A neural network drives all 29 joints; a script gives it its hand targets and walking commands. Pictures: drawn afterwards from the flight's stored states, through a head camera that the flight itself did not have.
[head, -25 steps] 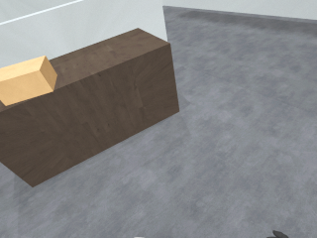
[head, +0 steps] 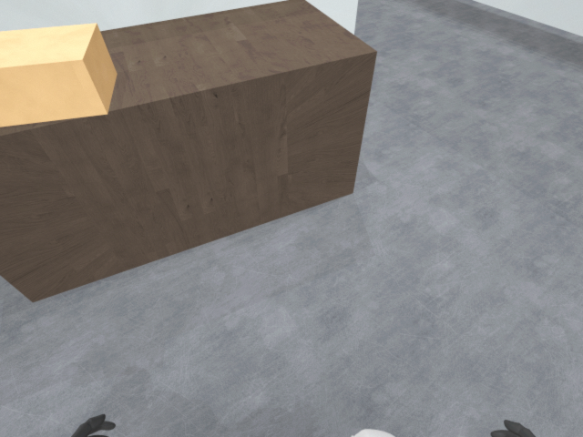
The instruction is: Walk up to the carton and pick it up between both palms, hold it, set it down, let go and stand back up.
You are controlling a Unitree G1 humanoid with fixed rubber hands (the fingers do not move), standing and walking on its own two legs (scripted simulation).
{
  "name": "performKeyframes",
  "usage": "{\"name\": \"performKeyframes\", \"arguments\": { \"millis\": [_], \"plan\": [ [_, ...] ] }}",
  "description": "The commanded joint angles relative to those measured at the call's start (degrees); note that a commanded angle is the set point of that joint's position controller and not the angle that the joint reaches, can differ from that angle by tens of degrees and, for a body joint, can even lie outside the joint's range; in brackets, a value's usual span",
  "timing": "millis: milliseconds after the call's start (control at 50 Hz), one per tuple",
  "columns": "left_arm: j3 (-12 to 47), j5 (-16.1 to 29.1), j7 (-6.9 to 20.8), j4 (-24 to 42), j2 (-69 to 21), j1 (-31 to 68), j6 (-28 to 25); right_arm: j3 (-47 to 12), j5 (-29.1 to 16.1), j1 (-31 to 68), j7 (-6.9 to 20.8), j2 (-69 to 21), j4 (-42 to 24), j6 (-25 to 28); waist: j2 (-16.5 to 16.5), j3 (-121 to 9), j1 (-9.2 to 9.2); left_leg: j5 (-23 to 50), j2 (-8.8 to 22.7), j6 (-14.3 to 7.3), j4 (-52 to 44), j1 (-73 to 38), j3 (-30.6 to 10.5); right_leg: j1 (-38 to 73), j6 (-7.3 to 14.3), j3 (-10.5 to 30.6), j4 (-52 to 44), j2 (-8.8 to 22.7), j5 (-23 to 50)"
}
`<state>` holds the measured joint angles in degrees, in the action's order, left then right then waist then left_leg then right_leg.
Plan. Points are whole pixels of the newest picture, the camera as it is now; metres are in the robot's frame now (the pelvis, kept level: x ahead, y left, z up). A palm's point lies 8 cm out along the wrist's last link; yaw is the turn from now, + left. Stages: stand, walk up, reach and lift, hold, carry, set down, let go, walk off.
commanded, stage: walk up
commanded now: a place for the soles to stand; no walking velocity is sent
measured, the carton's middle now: (45, 73) +1.03 +0.67 +0.01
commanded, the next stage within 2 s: none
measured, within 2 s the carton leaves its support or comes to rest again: neither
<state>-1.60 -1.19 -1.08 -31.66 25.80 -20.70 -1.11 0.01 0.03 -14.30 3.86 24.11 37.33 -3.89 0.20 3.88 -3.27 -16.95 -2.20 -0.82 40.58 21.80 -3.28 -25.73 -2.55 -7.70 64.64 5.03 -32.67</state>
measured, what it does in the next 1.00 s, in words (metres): walks ahead: right foot, then left foot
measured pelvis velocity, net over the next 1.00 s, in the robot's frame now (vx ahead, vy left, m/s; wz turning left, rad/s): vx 0.28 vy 0.16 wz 0.25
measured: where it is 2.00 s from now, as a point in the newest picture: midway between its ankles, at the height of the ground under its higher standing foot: (197, 349)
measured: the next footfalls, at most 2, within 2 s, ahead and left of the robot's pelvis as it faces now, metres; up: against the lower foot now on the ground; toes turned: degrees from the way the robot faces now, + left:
right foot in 0.18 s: +0.20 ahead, -0.07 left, +0.00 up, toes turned -6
left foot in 0.78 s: +0.34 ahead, +0.27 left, +0.00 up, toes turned +10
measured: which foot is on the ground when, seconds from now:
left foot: down 0.00-0.20, up 0.22-0.76, down 0.78-1.00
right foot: up 0.00-0.16, down 0.18-0.80, up 0.82-1.00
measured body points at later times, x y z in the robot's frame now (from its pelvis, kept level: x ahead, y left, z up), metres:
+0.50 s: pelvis +0.16 +0.02 +0.02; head +0.15 -0.05 +0.46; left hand +0.14 +0.35 -0.01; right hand +0.32 -0.25 -0.12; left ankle +0.16 +0.20 -0.63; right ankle +0.16 -0.07 -0.72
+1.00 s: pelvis +0.28 +0.16 +0.00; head +0.30 +0.16 +0.45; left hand +0.33 +0.49 -0.07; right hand +0.44 -0.12 -0.09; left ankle +0.30 +0.26 -0.72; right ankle +0.34 +0.05 -0.66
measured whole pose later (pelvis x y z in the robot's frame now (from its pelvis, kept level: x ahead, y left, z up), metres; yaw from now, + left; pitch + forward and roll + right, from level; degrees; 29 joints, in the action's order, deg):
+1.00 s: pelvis +0.28 +0.16 +0.00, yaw +15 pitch -3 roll -1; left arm -1.6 -1.2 -1.9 -31.1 25.3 -20.6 -1.2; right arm 0.0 0.0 -16.1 2.7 24.7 37.3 -3.6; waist 1.2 5.3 -4.5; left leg -17.7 -3.2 -2.7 41.9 20.8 -3.0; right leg -29.1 -1.9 -6.6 64.2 3.9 -31.6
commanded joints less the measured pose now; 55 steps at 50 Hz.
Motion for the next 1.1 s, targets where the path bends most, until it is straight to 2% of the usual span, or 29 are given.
{"name": "performKeyframes", "arguments": {
  "millis": [0,40,120,140,160,180,200,220,240,260,300,340,420,500,560,600,680,700,740,760,780,800,820,860,920,940,1000,1020,1080],
  "plan": [
    [-3.8,0.9,-0.4,6.9,9.6,-1.4,-2.6,6.5,1.9,-2.1,-1.0,11.9,-5.3,1.5,8.8,-4.4,0.89,14.1,9.9,-14.9,-17.7,-9.3,-22.3,-3.3,2.9,6.6,-12.7,-2.5,1.9],
    [-4.5,-0.1,-0.6,7.1,11.2,-0.4,-2.2,6.6,2.1,0.5,-0.6,12.5,-7.1,1.0,9.4,-4.0,0.66,0.2,9.8,-13.5,-18.6,-1.7,-23.4,2.9,3.6,7.0,-17.5,-2.5,6.6],
    [-5.6,0.7,-1.7,3.1,10.4,-9.1,-2.2,5.3,2.4,8.5,0.1,9.3,-8.8,0.7,5.5,-1.3,7.94,-17.2,4.6,-6.1,-10.4,21.3,-15.7,30.2,5.7,8.2,-32.4,-1.6,22.3],
    [-6.5,-0.3,-2.4,3.3,13.8,-12.8,-2.5,4.8,1.7,7.9,0.5,6.4,-8.8,0.9,-4.9,-5.2,9.97,-20.4,-0.3,-4.0,-0.4,22.9,-10.5,33.5,7.6,16.4,-39.8,4.8,11.3],
    [-7.9,-2.5,-3.4,2.0,16.7,-16.3,-2.6,4.5,2.2,3.8,0.2,3.8,-8.5,1.4,-10.9,-11.9,11.19,-19.1,-4.8,-0.7,18.6,24.8,-4.9,37.8,10.0,33.1,-47.6,20.6,-6.7],
    [-8.0,-2.5,-4.2,4.2,17.1,-10.0,-2.5,6.0,3.2,0.9,-0.1,8.7,-6.3,0.9,-5.2,-6.4,9.37,-17.0,-3.0,0.9,28.6,28.1,-5.9,31.4,11.4,42.1,-53.3,27.6,-18.8],
    [-8.6,-2.3,-4.7,5.3,18.5,-6.9,-2.5,6.9,2.4,-1.7,0.0,11.8,-5.9,0.3,-3.2,-5.7,7.18,-14.4,-1.9,1.0,32.2,25.1,-8.6,27.3,10.1,42.7,-55.4,28.9,-22.9],
    [-7.7,-1.9,-4.3,5.5,16.3,-3.8,-3.0,7.9,3.0,-2.0,0.3,13.6,-5.9,-0.1,-2.6,-1.0,4.61,-9.8,0.6,1.1,33.1,24.6,-8.3,22.7,11.0,37.6,-54.9,26.1,-22.9],
    [-7.4,-2.3,-4.4,5.9,15.2,-5.5,-3.7,8.4,2.3,-3.4,1.0,13.1,-5.1,-0.5,-3.0,-0.5,5.12,-5.6,0.5,0.9,34.0,20.8,-8.0,21.3,4.7,33.5,-53.5,22.2,-16.3],
    [-6.2,-1.2,-4.7,4.8,12.2,-7.5,-4.0,7.8,2.4,-3.8,1.2,11.1,-3.0,-0.3,2.2,3.5,4.08,1.1,1.1,0.4,30.1,18.0,-10.0,18.2,-4.2,24.0,-52.6,16.9,-3.2],
    [-5.8,-0.7,-3.9,5.8,11.9,-6.5,-4.1,7.0,1.7,-7.0,1.3,7.7,-1.6,-0.1,-2.5,2.6,2.28,4.2,1.6,1.6,26.1,10.7,-4.4,14.0,-6.9,11.1,-50.8,11.4,9.9],
    [-6.7,-0.3,-3.4,5.9,13.0,-5.9,-3.8,6.4,1.5,-7.3,0.9,7.9,-0.8,-0.5,-8.8,2.6,1.19,6.2,-0.7,2.0,29.9,12.0,-3.3,16.9,-6.1,9.1,-48.8,10.7,16.6],
    [-7.0,-0.4,-2.9,6.3,12.5,-8.8,-4.1,6.7,1.7,-2.4,0.9,8.0,-2.7,-1.0,-8.9,5.1,3.29,8.1,0.2,1.7,27.3,15.5,-2.4,17.1,-3.1,6.5,-47.1,11.0,23.6],
    [-8.0,-1.2,-2.9,8.3,14.2,-8.8,-3.6,6.6,1.4,2.9,1.2,8.2,-5.5,-1.2,-10.9,5.0,4.16,5.7,3.3,2.0,21.2,16.9,0.3,18.9,7.5,3.4,-46.6,13.7,21.3],
    [-7.8,-1.0,-3.1,7.7,15.2,-9.3,-3.0,6.4,2.1,8.0,1.9,9.6,-8.4,-0.9,-11.3,7.5,6.23,2.6,6.2,1.7,13.1,19.3,-0.9,22.8,11.4,6.2,-47.0,18.7,22.8],
    [-7.3,-1.0,-3.2,7.7,14.2,-9.8,-2.8,5.6,2.5,8.3,2.5,7.6,-8.3,-0.4,-11.2,7.9,6.69,2.2,7.5,0.7,7.9,19.5,1.2,25.1,11.6,2.7,-45.5,19.3,31.8],
    [-7.8,-0.9,-2.8,7.2,16.8,-4.5,-2.1,6.0,2.8,6.1,2.7,8.4,-6.5,1.1,-9.5,4.7,5.53,-2.2,7.9,-0.4,-2.5,5.9,4.9,20.2,9.7,-3.7,-38.7,16.6,26.6],
    [-7.7,-1.4,-2.8,7.7,17.5,-2.1,-1.9,7.1,2.4,0.8,2.7,9.3,-4.7,1.3,-6.5,0.1,1.48,0.5,6.5,-1.7,-2.6,-6.5,5.4,13.6,9.4,-3.1,-31.9,17.1,20.8],
    [-5.4,-0.8,-1.6,7.1,11.9,-7.6,-1.2,9.9,1.9,-14.7,0.2,15.1,0.8,1.9,9.0,-9.4,-6.16,-5.2,2.0,-4.9,-4.6,-25.9,-4.7,3.6,5.5,-3.8,1.7,10.0,21.6],
    [-4.3,-0.5,-0.7,8.8,9.0,-6.5,-1.5,11.5,1.6,-14.1,-1.2,20.0,0.3,2.1,23.2,-6.2,-5.65,-2.5,9.3,-7.9,-14.8,-22.8,-20.6,-4.8,3.6,-3.7,13.8,1.0,-1.6],
    [-3.9,1.0,-0.2,11.0,11.3,-4.1,-1.8,10.2,0.8,-11.0,-1.5,20.7,-2.6,1.8,16.4,-6.8,-3.74,-6.4,12.7,-11.5,-23.2,-19.9,-38.3,-10.2,3.5,3.4,11.1,-3.2,-5.2],
    [-4.9,1.0,-0.7,11.4,13.5,-1.7,-1.2,9.6,0.3,-10.6,-1.8,18.8,-4.5,1.6,13.3,-3.0,-4.37,-4.9,14.8,-12.4,-26.2,-20.5,-43.1,-15.2,3.2,5.3,11.3,-2.6,-3.9],
    [-4.5,0.8,-0.7,9.3,14.1,-2.9,-0.8,9.1,0.0,-8.6,-2.4,18.5,-4.0,1.2,11.2,-1.4,-1.94,-9.6,13.0,-10.8,-26.1,-16.9,-37.8,-13.6,4.0,8.5,9.5,-0.6,-1.4],
    [-3.7,1.6,-0.2,7.2,11.1,-4.9,-1.4,8.1,1.0,-7.9,-3.0,16.7,-4.1,1.9,8.5,-4.5,0.03,7.6,9.9,-10.2,-18.5,-18.4,-27.4,-10.7,4.8,9.8,5.3,0.6,1.9],
    [-3.7,0.5,-0.5,6.3,10.1,-2.9,-1.7,7.7,1.6,-7.0,-2.6,14.0,-3.8,2.0,7.9,-7.7,-1.07,10.0,10.3,-11.7,-15.5,-15.3,-20.4,-5.5,4.8,8.9,-4.4,0.6,0.2],
    [-3.5,0.6,-0.7,6.7,10.5,-2.8,-1.7,6.4,1.7,-5.1,-2.3,13.4,-5.4,1.8,7.8,-6.7,-0.12,9.3,9.9,-13.6,-15.2,-11.7,-19.4,-2.9,3.8,6.6,-8.1,-1.0,1.1],
    [-4.3,0.2,-0.8,5.2,11.9,-1.1,-0.6,6.3,1.6,-2.7,-1.4,12.3,-5.4,1.4,6.3,1.2,0.16,-18.0,11.0,-11.3,-23.0,-0.4,-24.6,-2.7,4.2,6.7,-12.1,-1.9,6.8],
    [-4.4,0.4,-0.8,6.6,10.0,-0.1,-0.4,6.0,1.3,-3.1,-1.3,12.3,-6.1,1.7,10.0,4.8,-0.19,-21.0,11.4,-11.2,-24.9,2.8,-23.0,-2.9,4.1,5.5,-13.4,-1.7,10.7],
    [-4.3,0.7,-0.9,5.6,9.7,-2.3,-1.9,6.6,1.8,0.0,-1.2,11.9,-4.9,1.9,7.1,1.4,1.71,-16.7,9.7,-10.3,-19.6,3.8,-22.8,6.9,4.9,8.7,-23.8,-2.0,16.0]
  ]
}}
